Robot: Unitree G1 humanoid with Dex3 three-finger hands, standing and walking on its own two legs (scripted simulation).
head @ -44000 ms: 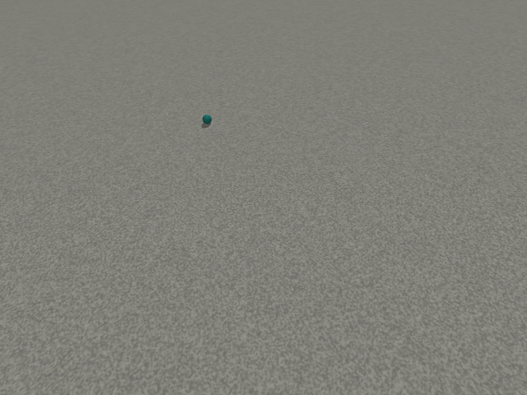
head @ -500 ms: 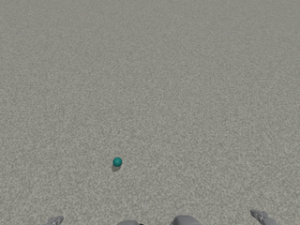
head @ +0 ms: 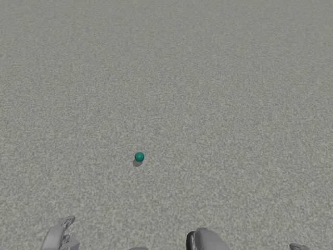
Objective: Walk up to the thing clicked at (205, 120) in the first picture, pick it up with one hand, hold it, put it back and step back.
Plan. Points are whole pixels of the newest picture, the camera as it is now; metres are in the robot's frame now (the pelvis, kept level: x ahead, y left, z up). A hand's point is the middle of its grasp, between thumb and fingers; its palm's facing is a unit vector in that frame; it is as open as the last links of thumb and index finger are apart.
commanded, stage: step back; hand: left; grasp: from above
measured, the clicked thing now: (139, 157) +0.67 +0.20 -0.72
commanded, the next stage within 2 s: none
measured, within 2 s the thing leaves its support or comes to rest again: neither
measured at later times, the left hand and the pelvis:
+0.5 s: hand out of the picture -0.06 +0.23 -0.13, palm faces -0.06 -0.91 -0.41, open 7.4 cm; pelvis -0.15 -0.04 +0.01, yaw -5 degrees
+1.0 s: hand out of the picture -0.23 +0.22 -0.15, palm faces -0.06 -0.93 -0.37, open 7.4 cm; pelvis -0.33 -0.05 +0.01, yaw -4 degrees
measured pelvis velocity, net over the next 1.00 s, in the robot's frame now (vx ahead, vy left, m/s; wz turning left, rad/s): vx -0.33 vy -0.05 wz -0.07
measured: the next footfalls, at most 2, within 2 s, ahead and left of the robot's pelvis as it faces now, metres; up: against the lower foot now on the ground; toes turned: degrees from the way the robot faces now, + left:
right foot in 0.34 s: -0.09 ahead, -0.17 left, +0.00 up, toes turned -1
left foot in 0.68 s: -0.19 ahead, +0.07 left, +0.00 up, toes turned -2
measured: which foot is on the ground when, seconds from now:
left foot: down 0.00-0.38, up 0.40-0.66, down 0.68-1.00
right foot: down 0.00-0.00, up 0.02-0.32, down 0.34-0.70, up 0.72-1.00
